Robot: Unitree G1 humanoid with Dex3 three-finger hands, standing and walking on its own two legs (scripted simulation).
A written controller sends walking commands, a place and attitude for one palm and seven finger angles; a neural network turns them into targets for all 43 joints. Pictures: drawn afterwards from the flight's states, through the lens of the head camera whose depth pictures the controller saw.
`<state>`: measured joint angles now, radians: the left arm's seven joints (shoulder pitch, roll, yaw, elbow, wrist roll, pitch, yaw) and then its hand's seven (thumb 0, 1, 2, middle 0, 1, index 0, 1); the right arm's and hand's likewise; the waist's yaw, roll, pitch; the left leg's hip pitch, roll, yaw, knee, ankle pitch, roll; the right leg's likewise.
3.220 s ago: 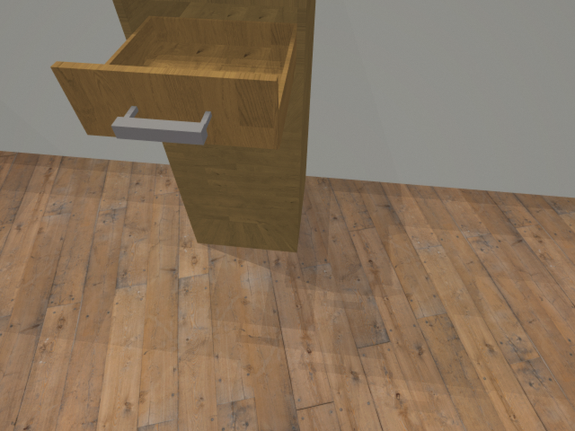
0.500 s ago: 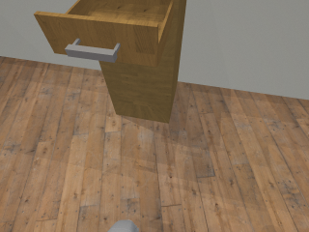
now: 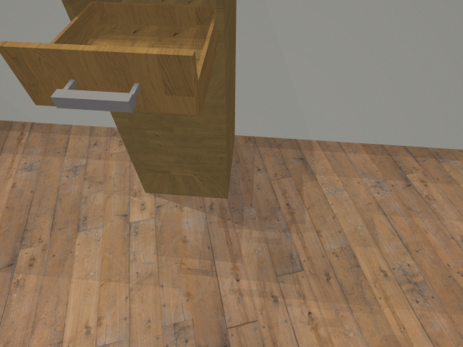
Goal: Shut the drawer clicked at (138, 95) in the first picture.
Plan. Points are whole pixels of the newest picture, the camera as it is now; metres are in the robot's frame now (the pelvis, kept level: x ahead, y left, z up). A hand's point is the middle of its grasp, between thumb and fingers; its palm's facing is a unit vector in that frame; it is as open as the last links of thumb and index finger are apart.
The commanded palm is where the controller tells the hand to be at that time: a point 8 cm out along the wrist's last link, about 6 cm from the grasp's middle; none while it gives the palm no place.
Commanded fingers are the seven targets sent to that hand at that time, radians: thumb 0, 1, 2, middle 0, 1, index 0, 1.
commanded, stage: take the last steps up to it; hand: left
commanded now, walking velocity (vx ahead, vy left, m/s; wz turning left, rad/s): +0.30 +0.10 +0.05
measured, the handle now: (99, 93) +0.55 +0.30 +0.12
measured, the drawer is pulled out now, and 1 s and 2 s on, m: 0.30 0.30 0.30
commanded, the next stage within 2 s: come to a stop and stand still in 0.50 s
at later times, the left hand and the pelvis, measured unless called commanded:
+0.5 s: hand (117, 344) +0.15 +0.24 -0.17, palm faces +0.07 -0.98 -0.17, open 7.4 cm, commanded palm none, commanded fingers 0.00 0.90 0.90 -0.20 -0.30 -0.20 -0.30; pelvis +0.15 +0.06 +0.01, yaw +1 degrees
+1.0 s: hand (133, 263) +0.31 +0.25 -0.17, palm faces +0.03 -0.98 -0.21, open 7.4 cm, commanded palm none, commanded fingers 0.00 0.90 0.90 -0.20 -0.30 -0.20 -0.30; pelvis +0.23 +0.07 +0.01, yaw +1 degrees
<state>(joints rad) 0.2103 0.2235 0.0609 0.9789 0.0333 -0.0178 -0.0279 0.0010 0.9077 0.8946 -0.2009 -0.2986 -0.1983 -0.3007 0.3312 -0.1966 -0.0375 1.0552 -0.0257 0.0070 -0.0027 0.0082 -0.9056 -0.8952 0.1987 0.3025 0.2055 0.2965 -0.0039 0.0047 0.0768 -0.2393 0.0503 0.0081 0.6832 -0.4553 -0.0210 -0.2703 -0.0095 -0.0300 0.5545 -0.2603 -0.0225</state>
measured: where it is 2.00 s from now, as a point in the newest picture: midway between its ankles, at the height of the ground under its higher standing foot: outside the picture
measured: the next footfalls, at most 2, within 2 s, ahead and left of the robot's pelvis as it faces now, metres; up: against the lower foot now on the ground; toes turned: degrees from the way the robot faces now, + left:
left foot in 0.34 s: +0.27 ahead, +0.20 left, +0.00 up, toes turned +1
right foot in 0.66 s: +0.28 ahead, -0.05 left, +0.00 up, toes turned -5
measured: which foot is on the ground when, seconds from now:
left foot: up 0.00-0.32, down 0.34-1.00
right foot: down 0.00-0.34, up 0.36-0.64, down 0.66-1.00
